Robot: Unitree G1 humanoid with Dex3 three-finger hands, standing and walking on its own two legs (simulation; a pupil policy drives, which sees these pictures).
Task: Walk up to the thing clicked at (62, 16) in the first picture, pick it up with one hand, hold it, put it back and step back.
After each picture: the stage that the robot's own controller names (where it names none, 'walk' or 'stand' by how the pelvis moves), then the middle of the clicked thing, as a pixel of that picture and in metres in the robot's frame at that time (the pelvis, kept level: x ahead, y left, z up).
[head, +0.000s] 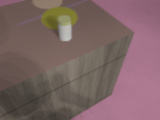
stand; (64, 28) +0.69 +0.11 +0.01
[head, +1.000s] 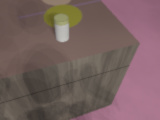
rise first; (61, 28) +0.64 +0.16 +0.03
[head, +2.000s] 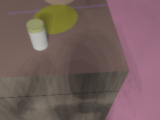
rise first; (38, 35) +0.54 +0.23 +0.04
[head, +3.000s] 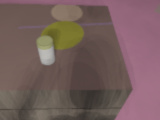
stand; (46, 50) +0.52 +0.18 +0.01
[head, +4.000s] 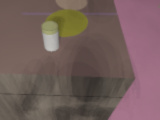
stand; (50, 36) +0.56 +0.16 +0.02
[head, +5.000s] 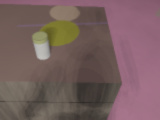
stand; (41, 46) +0.56 +0.21 +0.01
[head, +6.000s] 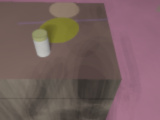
stand; (41, 43) +0.58 +0.21 +0.00
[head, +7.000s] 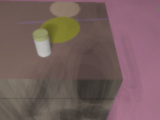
stand; (42, 43) +0.57 +0.21 +0.00
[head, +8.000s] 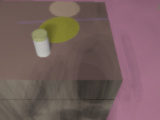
stand; (41, 43) +0.57 +0.21 +0.00
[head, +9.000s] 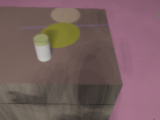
rise first; (42, 48) +0.56 +0.22 +0.01
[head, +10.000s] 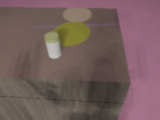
go down; (53, 45) +0.58 +0.21 +0.01
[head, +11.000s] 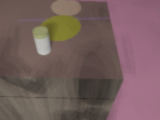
go down; (42, 40) +0.58 +0.20 +0.02
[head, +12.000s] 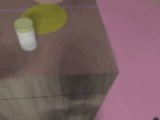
go down; (26, 34) +0.56 +0.21 +0.04
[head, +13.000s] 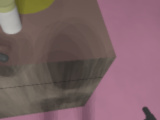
close in; (7, 14) +0.56 +0.22 +0.07
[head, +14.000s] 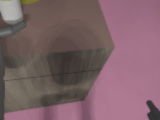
close; (9, 4) +0.59 +0.19 +0.09
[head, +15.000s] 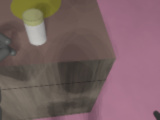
lift; (35, 28) +0.54 +0.15 +0.07
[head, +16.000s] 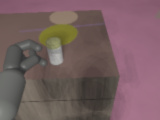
lift; (55, 51) +0.56 +0.15 +0.03
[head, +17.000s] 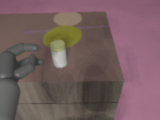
hold; (58, 54) +0.54 +0.14 +0.02
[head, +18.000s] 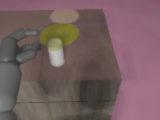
stand; (56, 52) +0.54 +0.14 +0.02
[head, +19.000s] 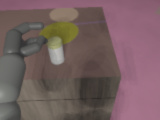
stand; (56, 50) +0.55 +0.14 +0.02
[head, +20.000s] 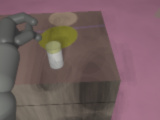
crouch; (55, 55) +0.54 +0.14 +0.02
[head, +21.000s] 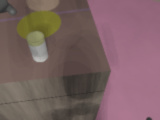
lower; (38, 47) +0.53 +0.15 +0.02
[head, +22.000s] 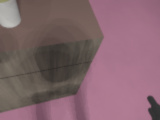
lower; (4, 5) +0.56 +0.15 +0.10
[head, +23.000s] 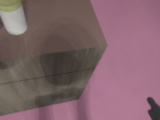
lower; (12, 13) +0.54 +0.15 +0.09
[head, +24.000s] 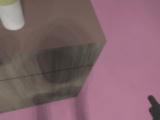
lower; (9, 8) +0.55 +0.15 +0.10
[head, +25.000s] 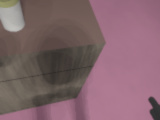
lower; (9, 10) +0.55 +0.15 +0.10
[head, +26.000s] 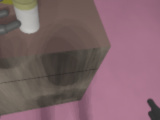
open; (27, 12) +0.54 +0.12 +0.09
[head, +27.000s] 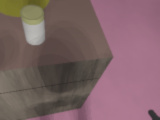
sink last; (34, 26) +0.52 +0.12 +0.08
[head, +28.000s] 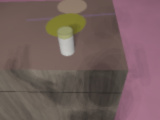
stand; (66, 41) +0.56 +0.13 +0.06
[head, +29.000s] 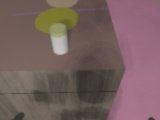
stand; (59, 39) +0.54 +0.12 +0.06
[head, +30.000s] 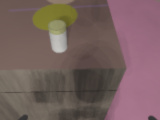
stand; (58, 36) +0.53 +0.12 +0.07
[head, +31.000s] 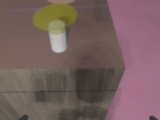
stand; (57, 36) +0.54 +0.13 +0.07
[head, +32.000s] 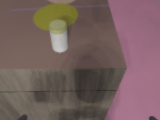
stand; (59, 36) +0.54 +0.12 +0.07
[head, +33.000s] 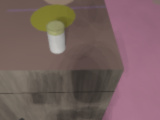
stand; (56, 37) +0.53 +0.12 +0.07
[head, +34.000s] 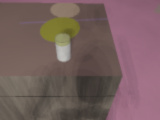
stand; (63, 47) +0.55 +0.11 +0.01
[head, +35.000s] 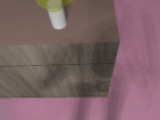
walk; (56, 14) +0.64 +0.15 +0.02
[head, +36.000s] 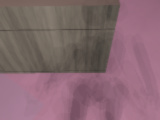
walk; out of the picture +0.96 +0.07 +0.03
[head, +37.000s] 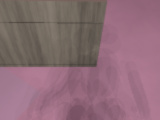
stand; out of the picture +1.18 +0.11 +0.02
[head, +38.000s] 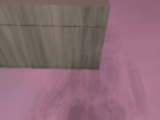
stand; out of the picture +1.18 +0.10 +0.00
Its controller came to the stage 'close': yes
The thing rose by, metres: 0.00
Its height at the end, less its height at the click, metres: +0.00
